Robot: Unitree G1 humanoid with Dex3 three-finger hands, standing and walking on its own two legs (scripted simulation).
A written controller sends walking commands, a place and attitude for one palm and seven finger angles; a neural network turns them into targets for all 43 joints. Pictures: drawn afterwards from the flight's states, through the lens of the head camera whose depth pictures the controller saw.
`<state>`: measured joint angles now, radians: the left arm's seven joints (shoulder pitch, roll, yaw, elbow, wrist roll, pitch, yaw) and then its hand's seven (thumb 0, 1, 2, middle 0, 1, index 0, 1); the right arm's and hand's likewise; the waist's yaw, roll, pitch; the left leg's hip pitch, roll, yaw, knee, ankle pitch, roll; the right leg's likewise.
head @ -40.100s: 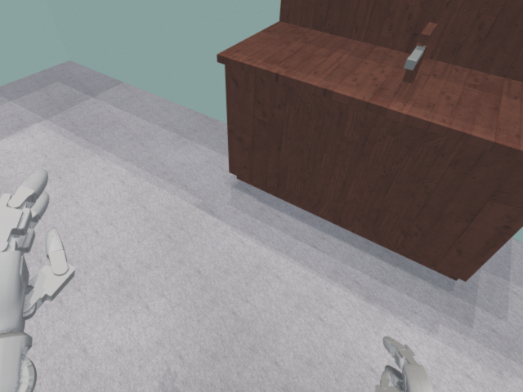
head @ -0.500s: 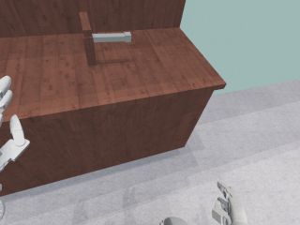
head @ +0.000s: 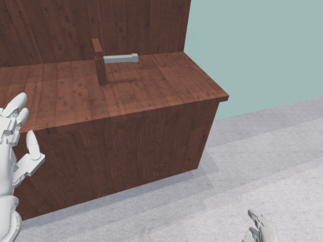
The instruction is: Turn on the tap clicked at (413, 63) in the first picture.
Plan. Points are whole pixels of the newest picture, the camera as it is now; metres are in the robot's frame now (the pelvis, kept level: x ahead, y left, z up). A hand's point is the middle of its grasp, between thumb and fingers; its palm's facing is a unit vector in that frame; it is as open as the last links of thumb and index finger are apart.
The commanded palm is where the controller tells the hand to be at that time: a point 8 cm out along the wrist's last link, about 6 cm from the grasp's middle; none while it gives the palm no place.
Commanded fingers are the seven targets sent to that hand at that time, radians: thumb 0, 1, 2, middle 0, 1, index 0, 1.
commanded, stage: stop stepping back and stand still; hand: left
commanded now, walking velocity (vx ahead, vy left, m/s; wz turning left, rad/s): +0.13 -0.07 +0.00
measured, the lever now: (134, 57) +0.83 +0.15 +0.10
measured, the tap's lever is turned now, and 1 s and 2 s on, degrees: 86 86 86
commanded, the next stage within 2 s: stand and check the lever's angle in 1.38 s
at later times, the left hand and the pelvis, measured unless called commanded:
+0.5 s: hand (46, 152) +0.22 +0.23 +0.19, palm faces +0.46 -0.81 -0.36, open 7.4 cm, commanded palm +0.17 +0.27 +0.19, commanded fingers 0.00 0.90 0.90 -0.20 -0.30 -0.20 -0.30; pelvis +0.02 -0.02 +0.01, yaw +2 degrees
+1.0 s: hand (29, 153) +0.23 +0.27 +0.17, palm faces +0.42 -0.85 -0.33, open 7.4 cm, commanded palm +0.18 +0.30 +0.19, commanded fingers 0.00 0.90 0.90 -0.20 -0.30 -0.20 -0.30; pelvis +0.02 +0.02 +0.02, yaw +1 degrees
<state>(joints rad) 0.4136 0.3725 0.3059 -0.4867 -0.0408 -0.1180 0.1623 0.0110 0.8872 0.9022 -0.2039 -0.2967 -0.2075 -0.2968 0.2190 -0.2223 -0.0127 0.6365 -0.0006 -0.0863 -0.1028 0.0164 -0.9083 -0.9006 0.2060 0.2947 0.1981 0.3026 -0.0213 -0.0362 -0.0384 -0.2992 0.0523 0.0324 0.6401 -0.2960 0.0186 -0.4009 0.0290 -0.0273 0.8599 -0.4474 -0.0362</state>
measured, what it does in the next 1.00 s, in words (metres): steps on the spot: left foot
